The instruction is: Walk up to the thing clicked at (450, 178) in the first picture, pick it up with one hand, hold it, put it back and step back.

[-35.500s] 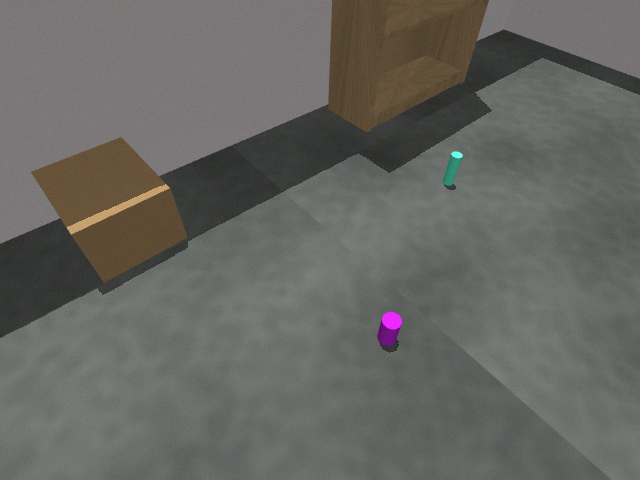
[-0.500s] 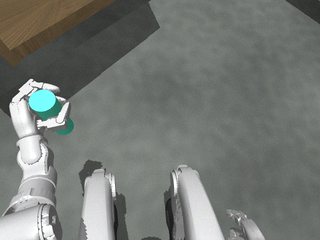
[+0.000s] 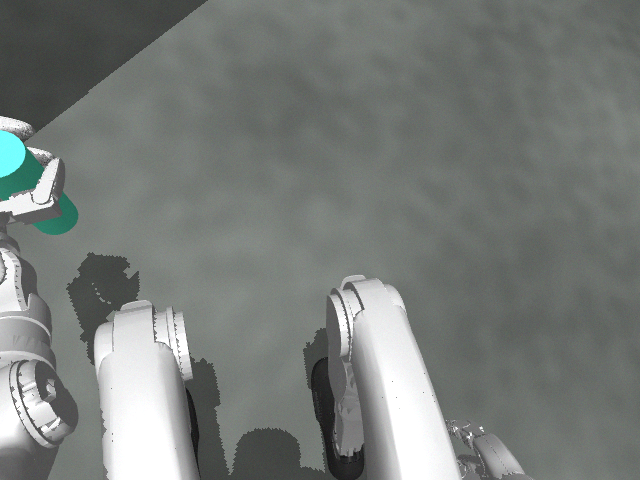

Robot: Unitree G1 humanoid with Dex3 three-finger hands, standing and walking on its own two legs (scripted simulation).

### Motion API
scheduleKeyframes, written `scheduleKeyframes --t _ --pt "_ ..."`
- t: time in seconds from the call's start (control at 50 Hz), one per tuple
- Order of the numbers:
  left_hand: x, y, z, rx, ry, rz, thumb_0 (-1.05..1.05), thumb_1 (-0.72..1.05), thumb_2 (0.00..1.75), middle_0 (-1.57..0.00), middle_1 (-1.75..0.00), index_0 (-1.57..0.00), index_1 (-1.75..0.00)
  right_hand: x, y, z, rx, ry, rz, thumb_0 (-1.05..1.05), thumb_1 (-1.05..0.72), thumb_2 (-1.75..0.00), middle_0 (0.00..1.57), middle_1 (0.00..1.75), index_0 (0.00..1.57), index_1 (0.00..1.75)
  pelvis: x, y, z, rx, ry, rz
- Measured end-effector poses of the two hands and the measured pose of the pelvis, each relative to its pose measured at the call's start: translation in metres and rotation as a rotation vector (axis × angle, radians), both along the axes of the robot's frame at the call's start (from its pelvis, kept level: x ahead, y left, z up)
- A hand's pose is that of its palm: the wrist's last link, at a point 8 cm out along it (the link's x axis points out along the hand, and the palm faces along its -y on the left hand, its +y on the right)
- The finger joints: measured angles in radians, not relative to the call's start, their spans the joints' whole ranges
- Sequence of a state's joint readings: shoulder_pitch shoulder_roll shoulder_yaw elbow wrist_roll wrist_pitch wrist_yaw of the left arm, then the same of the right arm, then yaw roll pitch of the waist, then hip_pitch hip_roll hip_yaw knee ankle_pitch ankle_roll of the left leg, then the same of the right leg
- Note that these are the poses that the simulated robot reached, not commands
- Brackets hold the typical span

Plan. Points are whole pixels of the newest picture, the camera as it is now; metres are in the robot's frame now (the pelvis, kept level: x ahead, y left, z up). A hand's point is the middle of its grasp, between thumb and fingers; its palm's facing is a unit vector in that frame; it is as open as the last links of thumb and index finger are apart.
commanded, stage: crouch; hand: left
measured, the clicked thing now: (30, 190) +0.47 +0.28 -0.08
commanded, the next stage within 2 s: lower in 0.50 s
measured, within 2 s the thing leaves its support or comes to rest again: rests again in 1.52 s
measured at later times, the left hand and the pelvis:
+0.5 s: hand (46, 190) +0.49 +0.27 -0.12, palm faces +0.34 -0.94 -0.03, open 7.1 cm; pelvis +0.00 +0.01 -0.04, yaw -3 degrees
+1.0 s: hand (62, 207) +0.49 +0.28 -0.18, palm faces +0.36 -0.93 -0.02, open 7.1 cm; pelvis +0.00 +0.01 -0.06, yaw -6 degrees
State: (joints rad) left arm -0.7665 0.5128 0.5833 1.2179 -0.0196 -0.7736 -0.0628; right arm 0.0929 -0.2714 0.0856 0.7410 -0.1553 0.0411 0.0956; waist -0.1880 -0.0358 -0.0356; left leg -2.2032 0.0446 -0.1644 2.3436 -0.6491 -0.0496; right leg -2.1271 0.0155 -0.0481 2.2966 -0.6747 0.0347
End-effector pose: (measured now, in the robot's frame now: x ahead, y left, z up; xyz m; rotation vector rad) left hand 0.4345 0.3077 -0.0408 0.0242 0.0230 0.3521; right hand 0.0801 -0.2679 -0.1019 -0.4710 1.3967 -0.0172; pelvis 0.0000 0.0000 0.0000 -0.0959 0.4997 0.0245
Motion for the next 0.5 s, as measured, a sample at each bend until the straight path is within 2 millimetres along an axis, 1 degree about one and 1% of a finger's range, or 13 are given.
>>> scheduleKeyframes --t 0.1,0.22,0.38,0.5 --pt "0.004 0.003 -0.018 -0.005 -0.001 0.0 0.03 -0.06 1.15 -0.9 -1.11 -0.9 -1.11 -0.002 0.0 -0.009 -0.014 0.013 0.026 0.01 -0.9 -0.9 0.21 0.3 0.2 0.3 -0.001 0.001 -0.014 -0.012 -0.018 -0.009" --pt "0.009 0.006 -0.037 -0.007 0.0 -0.005 0.03 -0.06 1.15 -0.9 -1.11 -0.9 -1.11 0.001 0.0 -0.014 -0.033 0.024 0.058 0.01 -0.89 -0.9 0.21 0.3 0.2 0.3 0.001 0.003 -0.025 -0.028 -0.034 -0.017" --pt "0.011 0.008 -0.06 -0.009 0.005 -0.002 0.03 -0.06 1.15 -0.9 -1.11 -0.9 -1.11 0.005 -0.002 -0.018 -0.057 0.043 0.098 0.0 -0.89 -0.9 0.21 0.3 0.2 0.3 0.002 0.006 -0.036 -0.047 -0.059 -0.026" --pt "0.013 0.009 -0.073 -0.003 0.009 -0.003 0.03 -0.06 1.15 -0.9 -1.11 -0.9 -1.11 0.005 -0.002 -0.019 -0.07 0.057 0.121 0.0 -0.9 -0.9 0.21 0.3 0.2 0.3 0.002 0.007 -0.042 -0.059 -0.074 -0.032"
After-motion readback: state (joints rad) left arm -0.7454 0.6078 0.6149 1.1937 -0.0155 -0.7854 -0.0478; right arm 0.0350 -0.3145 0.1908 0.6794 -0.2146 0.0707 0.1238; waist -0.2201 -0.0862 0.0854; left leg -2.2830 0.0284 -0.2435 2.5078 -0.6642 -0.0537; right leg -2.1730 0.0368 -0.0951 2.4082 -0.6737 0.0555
